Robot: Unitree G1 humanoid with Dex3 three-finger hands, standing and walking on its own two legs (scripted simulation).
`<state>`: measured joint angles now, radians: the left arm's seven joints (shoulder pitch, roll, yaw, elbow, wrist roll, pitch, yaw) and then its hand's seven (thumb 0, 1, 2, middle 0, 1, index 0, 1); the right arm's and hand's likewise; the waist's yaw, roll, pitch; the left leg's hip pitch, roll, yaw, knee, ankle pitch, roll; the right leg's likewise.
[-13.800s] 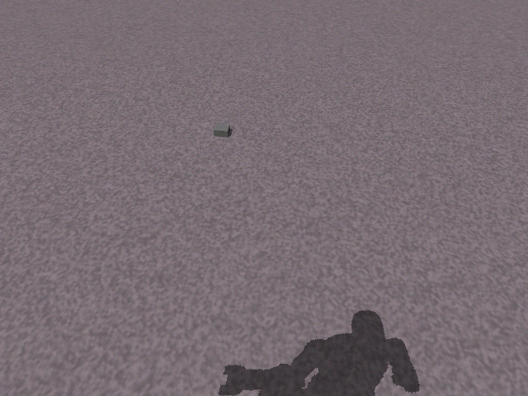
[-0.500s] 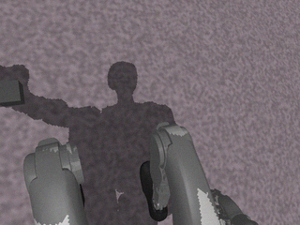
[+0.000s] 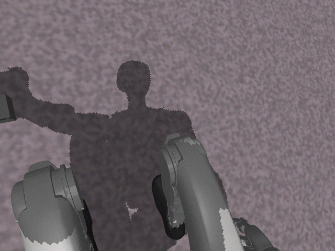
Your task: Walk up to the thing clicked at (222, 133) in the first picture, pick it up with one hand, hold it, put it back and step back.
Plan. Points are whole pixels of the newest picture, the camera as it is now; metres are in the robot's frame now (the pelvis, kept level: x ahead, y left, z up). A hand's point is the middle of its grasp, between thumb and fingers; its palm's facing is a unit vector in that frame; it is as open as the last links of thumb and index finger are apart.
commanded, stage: close in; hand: left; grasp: from above
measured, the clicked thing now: out of the picture +0.48 +0.35 -0.30
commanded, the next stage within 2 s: rest palm in 0.20 s
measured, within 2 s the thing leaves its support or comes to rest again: neither
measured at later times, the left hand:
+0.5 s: hand out of the picture +0.45 +0.34 -0.21, palm faces -0.47 -0.09 -0.88, open 12.3 cm
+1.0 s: hand out of the picture +0.46 +0.33 -0.25, palm faces -0.46 -0.11 -0.88, open 13.0 cm
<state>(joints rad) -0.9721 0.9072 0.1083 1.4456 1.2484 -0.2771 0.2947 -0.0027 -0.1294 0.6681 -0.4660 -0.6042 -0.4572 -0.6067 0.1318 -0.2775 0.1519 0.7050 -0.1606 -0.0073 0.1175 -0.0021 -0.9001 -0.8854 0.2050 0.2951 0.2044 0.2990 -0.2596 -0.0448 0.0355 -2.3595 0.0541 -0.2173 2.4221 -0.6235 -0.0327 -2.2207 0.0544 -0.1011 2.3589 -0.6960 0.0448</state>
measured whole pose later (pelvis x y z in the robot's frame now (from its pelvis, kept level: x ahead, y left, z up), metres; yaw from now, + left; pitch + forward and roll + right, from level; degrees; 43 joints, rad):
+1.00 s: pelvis +0.01 +0.01 -0.02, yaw -4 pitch +28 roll -12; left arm -0.99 1.01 0.12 1.63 1.30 -0.31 0.52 0.00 -0.30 0.80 -0.32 -0.70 -0.29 -0.72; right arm 0.05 -0.29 0.27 0.70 -0.27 -0.12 0.16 0.00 -0.90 -0.90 0.21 0.29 0.20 0.30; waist -0.32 -0.15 0.13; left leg -2.37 0.06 -0.29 2.54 -0.68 -0.04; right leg -2.22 0.09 -0.15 2.42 -0.72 0.06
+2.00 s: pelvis +0.01 +0.01 -0.02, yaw -5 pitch +26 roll -13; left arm -0.98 1.02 0.10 1.65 1.27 -0.29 0.56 0.00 -0.25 0.79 -0.35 -0.72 -0.32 -0.74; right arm 0.03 -0.31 0.30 0.68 -0.29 -0.17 0.20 0.00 -0.91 -0.90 0.20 0.29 0.20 0.30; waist -0.32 -0.17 0.16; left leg -2.36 0.06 -0.31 2.56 -0.69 -0.04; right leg -2.20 0.10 -0.16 2.42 -0.71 0.07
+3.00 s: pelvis +0.00 +0.01 -0.02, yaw -5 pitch +26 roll -13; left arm -1.00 1.05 0.09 1.67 1.29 -0.30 0.56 0.00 0.18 0.21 -0.84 -0.23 -0.86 -0.21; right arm 0.02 -0.32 0.31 0.67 -0.29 -0.16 0.19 0.00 -0.90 -0.90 0.20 0.29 0.20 0.30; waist -0.33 -0.17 0.15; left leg -2.37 0.06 -0.32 2.56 -0.68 -0.04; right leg -2.21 0.10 -0.17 2.42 -0.70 0.07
